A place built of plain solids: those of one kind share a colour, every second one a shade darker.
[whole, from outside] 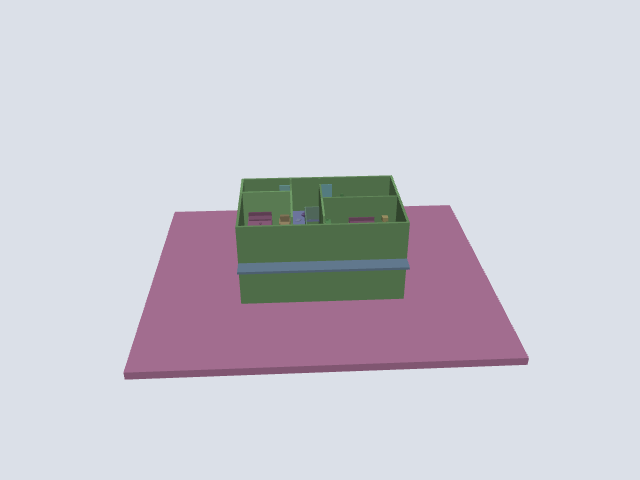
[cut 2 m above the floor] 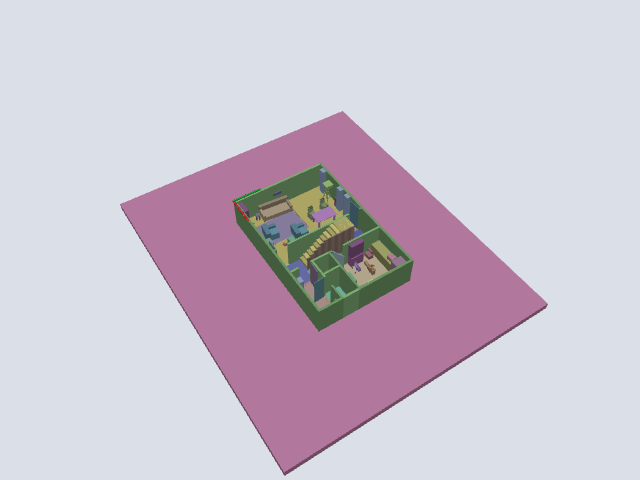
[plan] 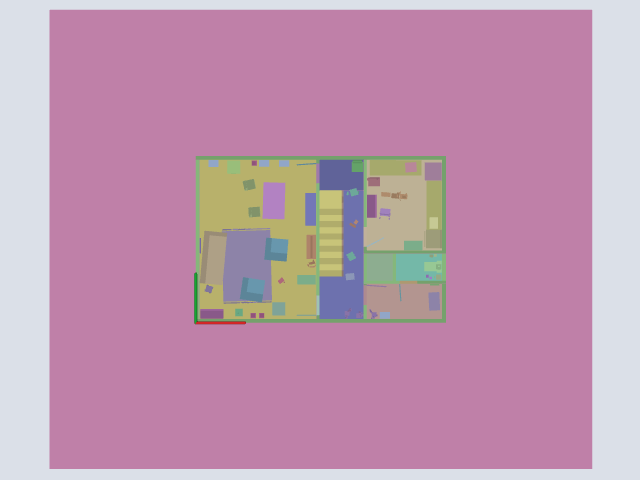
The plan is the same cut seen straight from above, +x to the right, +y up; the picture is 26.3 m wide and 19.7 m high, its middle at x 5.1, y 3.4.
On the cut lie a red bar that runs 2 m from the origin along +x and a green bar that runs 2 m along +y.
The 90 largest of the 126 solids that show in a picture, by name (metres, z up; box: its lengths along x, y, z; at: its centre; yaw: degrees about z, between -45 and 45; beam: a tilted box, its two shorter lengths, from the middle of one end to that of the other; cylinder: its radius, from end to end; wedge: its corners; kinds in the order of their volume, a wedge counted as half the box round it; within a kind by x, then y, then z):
{
 "under_1": {"box": [22.27, 18.85, 0.5], "at": [5.13, 3.42, -0.33]},
 "wall_1": {"box": [0.16, 2.98, 2.48], "at": [0.08, 1.65, 4.16]},
 "wall_2": {"box": [0.16, 6.53, 2.91], "at": [0.08, 3.42, 1.16]},
 "wall_3": {"box": [0.16, 3.42, 2.48], "at": [0.08, 4.98, 4.16]},
 "wall_4": {"box": [5.08, 0.13, 2.48], "at": [2.54, 3.21, 4.16]},
 "wall_5": {"box": [0.13, 2.02, 2.48], "at": [5.01, 2.13, 4.16]},
 "wall_6": {"box": [0.13, 4.61, 2.91], "at": [5.01, 3.42, 1.16]},
 "wall_7": {"box": [0.13, 2.46, 2.48], "at": [5.01, 4.5, 4.16]},
 "wall_8": {"box": [0.13, 0.15, 5.7], "at": [5.01, 6.62, 2.55]},
 "wall_9": {"box": [10.27, 0.16, 5.7], "at": [5.13, 0.08, 2.55]},
 "wall_10": {"box": [10.27, 0.16, 5.7], "at": [5.13, 6.77, 2.55]},
 "wall_11": {"box": [0.13, 0.57, 2.91], "at": [6.96, 0.45, 1.16]},
 "wall_12": {"box": [0.13, 1.11, 2.91], "at": [6.96, 2.29, 1.16]},
 "wall_13": {"box": [0.13, 3.54, 2.48], "at": [6.96, 3.96, 4.16]},
 "wall_14": {"box": [0.13, 2.76, 2.91], "at": [6.96, 5.31, 1.16]},
 "wall_15": {"box": [1.48, 0.13, 2.91], "at": [7.63, 1.67, 1.16]},
 "wall_16": {"box": [0.13, 1.11, 2.91], "at": [8.15, 2.29, 1.16]},
 "wall_17": {"box": [3.38, 0.13, 2.48], "at": [8.58, 2.12, 4.16]},
 "wall_18": {"box": [3.38, 0.13, 2.91], "at": [8.58, 2.9, 1.16]},
 "wall_19": {"box": [1.18, 0.13, 2.91], "at": [9.68, 1.67, 1.16]},
 "wall_20": {"box": [0.16, 1.44, 2.91], "at": [10.19, 0.88, 1.16]},
 "wall_21": {"box": [0.16, 1.9, 2.48], "at": [10.19, 1.11, 4.16]},
 "wall_22": {"box": [0.16, 1.11, 2.91], "at": [10.19, 2.29, 1.16]},
 "wall_23": {"box": [0.16, 4.5, 2.48], "at": [10.19, 4.44, 4.16]},
 "wall_24": {"box": [0.16, 3.72, 2.91], "at": [10.19, 4.83, 1.16]},
 "stair_1": {"box": [0.91, 3.54, 0.49], "at": [5.53, 3.67, -0.05]},
 "stair_2": {"box": [0.91, 3.29, 0.69], "at": [5.53, 3.8, 0.04]},
 "stair_3": {"box": [0.91, 3.03, 0.88], "at": [5.53, 3.92, 0.14]},
 "stair_4": {"box": [0.91, 2.78, 1.08], "at": [5.53, 4.05, 0.24]},
 "stair_5": {"box": [0.91, 2.53, 1.27], "at": [5.53, 4.17, 0.34]},
 "stair_6": {"box": [0.91, 2.27, 1.47], "at": [5.53, 4.3, 0.43]},
 "stair_7": {"box": [0.91, 2.02, 1.66], "at": [5.53, 4.43, 0.53]},
 "stair_8": {"box": [0.91, 1.77, 1.85], "at": [5.53, 4.55, 0.63]},
 "stair_9": {"box": [0.91, 1.52, 2.05], "at": [5.53, 4.68, 0.72]},
 "stair_10": {"box": [0.91, 1.26, 2.24], "at": [5.53, 4.81, 0.82]},
 "stair_11": {"box": [0.91, 1.01, 2.44], "at": [5.53, 4.93, 0.92]},
 "stair_12": {"box": [0.91, 0.76, 2.63], "at": [5.53, 5.06, 1.02]},
 "stair_13": {"box": [0.91, 0.25, 3.02], "at": [5.53, 5.31, 1.21]},
 "floor_living_1": {"box": [4.79, 6.53, 0.5], "at": [2.56, 3.42, -0.25]},
 "floor_kitchen_1": {"box": [3.09, 3.72, 0.5], "at": [8.56, 4.83, -0.25]},
 "floor_hall_1": {"box": [1.81, 1.74, 0.5], "at": [5.99, 1.03, -0.25]},
 "floor_hall_2": {"box": [1.81, 1.25, 0.5], "at": [5.99, 6.06, -0.25]},
 "floor_hall_3": {"box": [0.9, 3.54, 0.5], "at": [6.44, 3.67, -0.25]},
 "floor_flur_1": {"box": [3.09, 1.44, 0.5], "at": [8.56, 0.88, -0.25]},
 "double_bed_1": {"box": [1.67, 0.07, 1.05], "at": [2.42, 3.31, 3.44]},
 "double_bed_2": {"box": [1.6, 0.55, 0.2], "at": [2.42, 3.6, 3.61]},
 "double_bed_3": {"box": [1.52, 0.07, 1.05], "at": [9.03, 2.23, 3.44]},
 "double_bed_4": {"box": [1.45, 0.55, 0.2], "at": [9.03, 2.52, 3.61]},
 "double_bed_5": {"box": [1.55, 2.11, 0.4], "at": [9.03, 3.25, 3.41]},
 "upper_floor_next_1": {"box": [10.27, 1.0, 0.16], "at": [5.13, 7.35, 2.83]},
 "china_cabinet_1": {"box": [0.95, 0.33, 1.07], "at": [0.66, 0.34, 1.36]},
 "china_cabinet_2": {"box": [0.95, 0.4, 0.83], "at": [0.66, 0.37, 0.41]},
 "china_cabinet_3": {"box": [0.33, 0.95, 1.07], "at": [7.2, 4.79, 1.36]},
 "china_cabinet_4": {"box": [0.4, 0.95, 0.83], "at": [7.23, 4.79, 0.41]},
 "floor_wc_1": {"box": [1.89, 1.11, 0.5], "at": [9.16, 2.29, -0.25]},
 "counter_run_1": {"box": [2.13, 0.61, 0.78], "at": [8.21, 6.38, 0.49]},
 "upper_floor_landing_1": {"box": [1.81, 1.34, 0.16], "at": [5.99, 0.83, 2.83]},
 "upper_floor_landing_2": {"box": [0.9, 3.94, 0.16], "at": [6.44, 3.47, 2.83]},
 "billy_1": {"box": [0.42, 0.28, 2.02], "at": [0.73, 6.54, 1.01]},
 "billy_2": {"box": [0.42, 0.28, 2.02], "at": [2.81, 6.54, 1.01]},
 "billy_3": {"box": [0.42, 0.28, 2.02], "at": [3.63, 6.54, 1.01]},
 "billy_4": {"box": [0.42, 0.28, 2.02], "at": [7.76, 0.31, 1.01]},
 "fridge_1": {"box": [0.7, 0.75, 1.72], "at": [9.75, 6.21, 0.86]},
 "sofa_1": {"box": [0.23, 2.16, 0.39], "at": [0.37, 2.69, 0.65], "yaw": -5.2},
 "sofa_2": {"box": [0.93, 2.16, 0.34], "at": [0.73, 2.66, 0.28], "yaw": -5.2},
 "flat_shelf_1": {"box": [0.76, 0.39, 1.46], "at": [4.55, 1.76, 0.73]},
 "flat_shelf_2": {"box": [0.76, 0.39, 1.46], "at": [8.92, 3.17, 0.73]},
 "armchair_club_1": {"box": [0.92, 0.33, 0.38], "at": [2.29, 1.07, 0.61], "yaw": -8.6},
 "armchair_club_2": {"box": [0.92, 0.9, 0.35], "at": [2.33, 1.36, 0.24], "yaw": -8.6},
 "armchair_club_3": {"box": [0.92, 0.33, 0.38], "at": [3.28, 2.72, 0.61], "yaw": -5.0},
 "armchair_club_4": {"box": [0.92, 0.9, 0.35], "at": [3.31, 3.01, 0.24], "yaw": -5.0},
 "floor_cup_1": {"box": [1.07, 1.11, 0.5], "at": [7.55, 2.29, -0.25]},
 "rug_1": {"box": [2.0, 2.9, 0.08], "at": [2.1, 2.34, -0.03], "yaw": 1.4},
 "range_flat_1": {"box": [0.65, 0.76, 0.94], "at": [9.78, 3.44, 0.47]},
 "sideboard_1": {"box": [0.45, 1.35, 0.71], "at": [4.71, 4.66, 0.51]},
 "stair_pan_1": {"box": [0.08, 0.25, 3.14], "at": [6.03, 4.3, 1.27]},
 "stair_pan_2": {"box": [0.08, 0.25, 3.34], "at": [6.03, 4.55, 1.37]},
 "stair_pan_3": {"box": [0.08, 0.25, 3.53], "at": [6.03, 4.81, 1.47]},
 "stair_pan_4": {"box": [0.08, 0.25, 3.73], "at": [6.03, 5.06, 1.56]},
 "stair_pan_5": {"box": [0.08, 0.25, 3.92], "at": [6.03, 5.31, 1.66]},
 "tv_board_1": {"box": [0.4, 1.0, 0.48], "at": [4.74, 3.11, 0.24]},
 "leaf_bedroom_door_1": {"box": [0.81, 0.05, 2.05], "at": [4.55, 0.3, 3.94], "yaw": 2.0},
 "leaf_diele_door_1": {"box": [0.81, 0.05, 2.05], "at": [7.42, 1.51, 1.03], "yaw": -4.0},
 "leaf_kitchen_door_1": {"box": [0.81, 0.05, 2.05], "at": [7.38, 3.31, 1.03], "yaw": 28.0},
 "leaf_living_door_far_1": {"box": [0.81, 0.05, 2.05], "at": [4.55, 6.51, 1.03], "yaw": 4.0},
 "floor_lamp_1": {"box": [0.54, 0.54, 0.27], "at": [1.56, 6.39, 1.37]},
 "leaf_bath_door_1": {"box": [0.72, 0.05, 2.05], "at": [7.38, 0.29, 3.94], "yaw": -3.0},
 "leaf_wc_door_1": {"box": [0.05, 0.72, 2.05], "at": [8.4, 1.24, 1.03], "yaw": 4.0},
 "stair_guard_1": {"box": [0.91, 0.08, 0.95], "at": [5.54, 1.46, 3.39]},
 "armchair_frame_1": {"box": [0.62, 0.26, 0.41], "at": [7.42, 2.35, 3.53]}
}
